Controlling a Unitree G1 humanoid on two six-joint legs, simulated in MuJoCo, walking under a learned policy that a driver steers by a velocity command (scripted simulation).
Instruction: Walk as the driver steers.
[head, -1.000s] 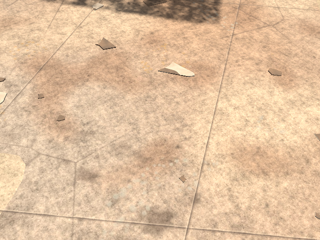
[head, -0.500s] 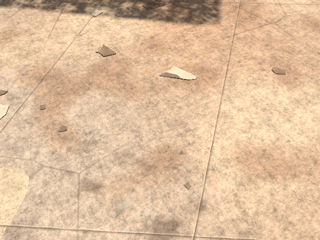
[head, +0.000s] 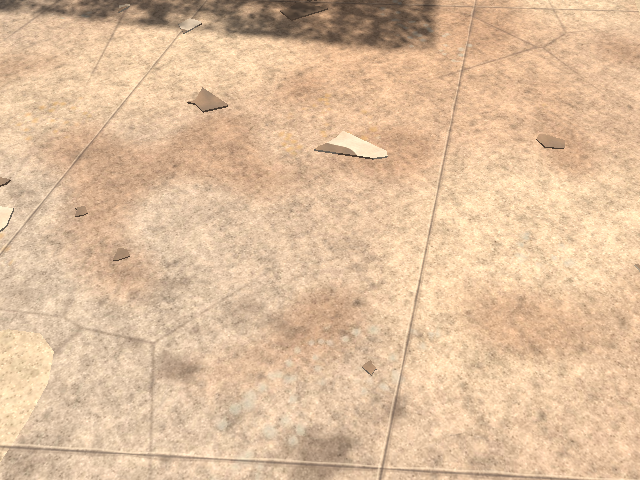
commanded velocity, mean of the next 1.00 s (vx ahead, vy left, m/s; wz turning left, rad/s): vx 0.33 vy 0.00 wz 0.00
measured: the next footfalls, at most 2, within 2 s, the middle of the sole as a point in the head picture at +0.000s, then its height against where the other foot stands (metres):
left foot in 0.84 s outside the picture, level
right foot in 1.40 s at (408, 383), level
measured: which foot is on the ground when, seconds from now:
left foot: down 0.00-0.38, up 0.40-0.82, down 0.84-1.00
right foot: down 0.00-0.86, up 0.88-1.00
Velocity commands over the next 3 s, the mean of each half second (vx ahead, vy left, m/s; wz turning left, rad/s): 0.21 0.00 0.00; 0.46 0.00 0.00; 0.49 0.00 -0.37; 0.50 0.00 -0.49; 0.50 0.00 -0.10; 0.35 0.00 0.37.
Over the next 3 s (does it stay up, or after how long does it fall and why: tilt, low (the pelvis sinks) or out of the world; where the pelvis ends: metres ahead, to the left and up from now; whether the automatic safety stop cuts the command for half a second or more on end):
stays up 1.34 -0.36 -0.02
